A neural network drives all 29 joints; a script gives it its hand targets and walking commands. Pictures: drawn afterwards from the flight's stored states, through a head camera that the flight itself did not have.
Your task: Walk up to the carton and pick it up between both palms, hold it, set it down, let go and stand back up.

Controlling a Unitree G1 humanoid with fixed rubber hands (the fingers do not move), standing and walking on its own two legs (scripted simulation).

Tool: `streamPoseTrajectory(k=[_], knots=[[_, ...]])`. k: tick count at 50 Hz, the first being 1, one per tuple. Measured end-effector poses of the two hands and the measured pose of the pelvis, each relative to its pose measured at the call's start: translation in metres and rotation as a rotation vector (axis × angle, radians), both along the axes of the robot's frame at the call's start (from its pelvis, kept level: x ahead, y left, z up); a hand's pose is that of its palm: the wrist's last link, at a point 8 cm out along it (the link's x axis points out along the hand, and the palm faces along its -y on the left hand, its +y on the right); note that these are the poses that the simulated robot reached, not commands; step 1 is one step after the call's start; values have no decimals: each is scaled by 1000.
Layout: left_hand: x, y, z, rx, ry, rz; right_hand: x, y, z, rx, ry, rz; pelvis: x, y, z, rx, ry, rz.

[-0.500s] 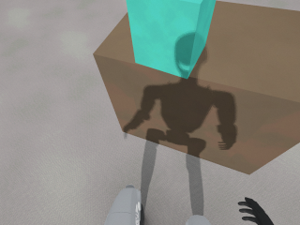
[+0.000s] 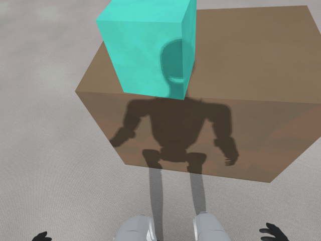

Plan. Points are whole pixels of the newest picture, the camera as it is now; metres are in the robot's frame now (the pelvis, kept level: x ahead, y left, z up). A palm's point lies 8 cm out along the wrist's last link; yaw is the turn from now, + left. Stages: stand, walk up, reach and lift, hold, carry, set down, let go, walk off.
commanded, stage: walk up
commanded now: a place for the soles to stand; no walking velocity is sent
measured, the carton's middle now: (155, 44) +0.64 +0.02 +0.11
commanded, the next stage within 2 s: none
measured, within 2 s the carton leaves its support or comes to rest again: neither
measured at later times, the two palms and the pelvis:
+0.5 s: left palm out of the picture +0.11 +0.32 -0.08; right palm out of the picture +0.07 -0.29 -0.12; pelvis -0.01 +0.00 +0.01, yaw -4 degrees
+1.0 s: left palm out of the picture +0.10 +0.30 -0.08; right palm out of the picture +0.03 -0.31 -0.11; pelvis -0.04 -0.01 +0.01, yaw -6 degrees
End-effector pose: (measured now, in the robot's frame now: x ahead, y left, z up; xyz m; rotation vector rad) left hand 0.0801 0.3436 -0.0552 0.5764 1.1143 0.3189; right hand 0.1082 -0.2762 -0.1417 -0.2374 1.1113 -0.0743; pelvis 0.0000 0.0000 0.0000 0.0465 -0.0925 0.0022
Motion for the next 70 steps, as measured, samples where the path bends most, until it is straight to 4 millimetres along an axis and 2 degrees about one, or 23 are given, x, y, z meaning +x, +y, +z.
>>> streamPoseTrajectory(k=[6,13,18,23,27,34,42,52,60,70], knots=[[-1,-4,-3,-17,7,11,1,2,4,-9,9,-3,0,3,3,-4,8,1],[6,4,-20,-80,9,11,-10,16,11,-40,-7,-17,-3,24,2,-29,-1,-14],[24,-1,-25,-109,-11,-29,-24,4,22,-80,1,-48,-5,21,4,-41,-8,-37],[30,-19,-28,-129,-8,-73,-37,-15,24,-92,21,-77,-9,6,4,-36,6,-65],[28,-28,-26,-149,-21,-78,-40,-18,25,-94,32,-89,-12,4,7,-30,4,-67],[27,-23,-29,-156,-25,-78,-49,-13,31,-106,1,-93,-20,11,7,-42,-8,-74],[25,-41,-25,-153,-27,-116,-67,-35,31,-107,14,-116,-31,-8,8,-39,-3,-99],[19,-44,-23,-161,-48,-129,-89,-33,30,-104,14,-139,-45,-5,9,-37,-23,-106],[7,-58,-20,-165,-47,-141,-100,-47,28,-96,24,-154,-53,-19,9,-30,-33,-117],[1,-45,-22,-180,-42,-136,-112,-33,34,-109,28,-158,-60,-3,12,-45,-33,-119]])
